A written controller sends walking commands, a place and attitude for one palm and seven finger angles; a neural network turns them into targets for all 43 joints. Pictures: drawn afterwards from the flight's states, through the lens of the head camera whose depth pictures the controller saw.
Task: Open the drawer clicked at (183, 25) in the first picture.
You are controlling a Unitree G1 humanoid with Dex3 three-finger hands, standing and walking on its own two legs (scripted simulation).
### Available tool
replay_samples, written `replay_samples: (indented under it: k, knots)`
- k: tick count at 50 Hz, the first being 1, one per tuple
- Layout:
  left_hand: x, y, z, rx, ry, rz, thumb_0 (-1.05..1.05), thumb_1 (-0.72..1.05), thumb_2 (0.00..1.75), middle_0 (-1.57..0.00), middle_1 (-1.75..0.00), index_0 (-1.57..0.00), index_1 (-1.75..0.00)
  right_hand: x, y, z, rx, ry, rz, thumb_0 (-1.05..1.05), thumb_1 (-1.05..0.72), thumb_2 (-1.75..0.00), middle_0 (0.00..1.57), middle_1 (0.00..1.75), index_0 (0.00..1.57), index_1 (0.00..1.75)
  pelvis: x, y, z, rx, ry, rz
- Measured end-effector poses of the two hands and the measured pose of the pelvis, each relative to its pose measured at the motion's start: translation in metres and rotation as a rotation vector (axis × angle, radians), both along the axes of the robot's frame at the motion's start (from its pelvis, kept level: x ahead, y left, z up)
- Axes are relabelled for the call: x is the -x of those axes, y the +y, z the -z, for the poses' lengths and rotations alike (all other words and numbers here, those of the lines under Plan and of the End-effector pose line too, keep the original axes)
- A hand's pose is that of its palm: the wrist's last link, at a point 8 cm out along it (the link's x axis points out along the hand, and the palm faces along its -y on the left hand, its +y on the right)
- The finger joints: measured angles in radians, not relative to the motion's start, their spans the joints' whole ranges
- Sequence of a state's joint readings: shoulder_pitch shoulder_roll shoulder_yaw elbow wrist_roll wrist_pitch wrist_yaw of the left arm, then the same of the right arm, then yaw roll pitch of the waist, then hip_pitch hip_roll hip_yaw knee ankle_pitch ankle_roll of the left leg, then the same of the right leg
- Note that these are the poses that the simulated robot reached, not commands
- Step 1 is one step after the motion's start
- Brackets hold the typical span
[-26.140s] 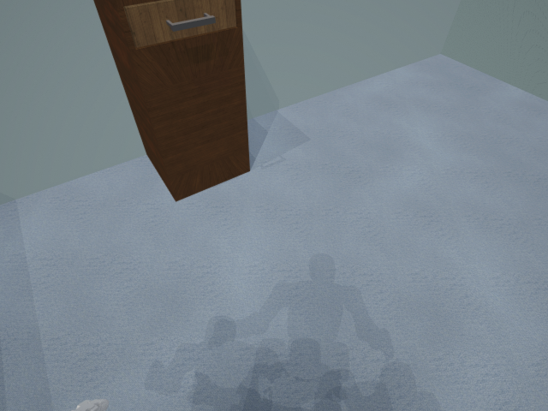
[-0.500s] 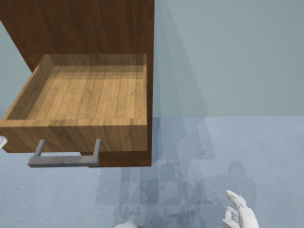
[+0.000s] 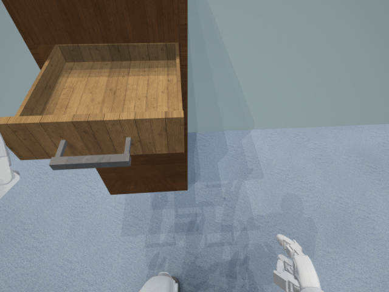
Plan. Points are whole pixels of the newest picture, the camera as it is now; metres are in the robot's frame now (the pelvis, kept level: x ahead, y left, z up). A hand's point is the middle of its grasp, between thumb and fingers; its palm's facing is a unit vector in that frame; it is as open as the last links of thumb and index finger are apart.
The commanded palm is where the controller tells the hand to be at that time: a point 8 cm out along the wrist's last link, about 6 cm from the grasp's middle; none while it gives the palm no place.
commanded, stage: stop stepping back and stand still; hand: left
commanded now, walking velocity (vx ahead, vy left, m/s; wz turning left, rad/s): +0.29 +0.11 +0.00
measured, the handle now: (93, 153) +0.37 +0.25 +0.06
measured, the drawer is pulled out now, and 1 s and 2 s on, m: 0.30 0.30 0.30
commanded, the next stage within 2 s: let the arm hang, fingers relaxed in 0.96 s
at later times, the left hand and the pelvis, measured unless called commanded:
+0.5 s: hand out of the picture +0.07 +0.25 +0.25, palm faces +0.54 -0.74 -0.39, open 7.4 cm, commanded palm +0.02 +0.29 +0.25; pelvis -0.10 +0.00 +0.01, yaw +2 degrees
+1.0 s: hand out of the picture +0.05 +0.24 +0.25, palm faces +0.52 -0.72 -0.45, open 7.4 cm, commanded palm -0.02 +0.28 +0.25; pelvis -0.13 -0.01 +0.01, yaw +3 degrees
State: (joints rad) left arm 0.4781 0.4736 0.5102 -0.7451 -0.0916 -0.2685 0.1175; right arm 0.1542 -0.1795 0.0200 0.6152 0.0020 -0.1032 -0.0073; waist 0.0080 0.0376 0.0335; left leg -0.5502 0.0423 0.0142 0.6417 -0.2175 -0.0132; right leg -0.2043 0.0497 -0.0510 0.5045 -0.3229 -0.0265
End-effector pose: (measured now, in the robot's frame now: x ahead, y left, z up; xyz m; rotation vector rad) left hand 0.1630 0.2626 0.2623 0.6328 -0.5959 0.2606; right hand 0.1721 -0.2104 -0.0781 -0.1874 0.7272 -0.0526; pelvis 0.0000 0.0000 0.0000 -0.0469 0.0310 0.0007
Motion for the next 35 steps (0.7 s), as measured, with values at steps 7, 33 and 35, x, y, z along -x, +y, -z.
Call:
replay_samples:
  k: [7, 33, 35]
  knots:
    - [0.028, 0.016, 0.011, 0.009, 0.084, -0.079, 0.01, 0.88, 0.9, -0.22, -0.3, -0.21, -0.3, 0.046, -0.023, -0.011, 0.065, 0.036, 0.091, 0.01, -0.91, -0.9, 0.2, 0.3, 0.21, 0.3, 0.02, 0.004, -0.007, -0.038, 0.007, 0.003]
    - [0.147, 0.033, 0.009, 0.116, -0.088, -0.146, 0.01, 0.89, 0.9, -0.21, -0.3, -0.21, -0.3, 0.15, -0.008, -0.003, 0.055, -0.009, 0.059, 0.01, -0.91, -0.9, 0.2, 0.3, 0.21, 0.3, 0.125, 0.01, 0.003, -0.026, -0.09, -0.042]
    - [0.149, 0.031, 0.007, 0.095, -0.068, -0.15, 0.01, 0.89, 0.9, -0.21, -0.3, -0.21, -0.3, 0.159, -0.005, -0.005, 0.027, -0.003, 0.064, 0.01, -0.91, -0.9, 0.2, 0.3, 0.21, 0.3, 0.128, 0.007, 0.0, -0.029, -0.082, -0.04]
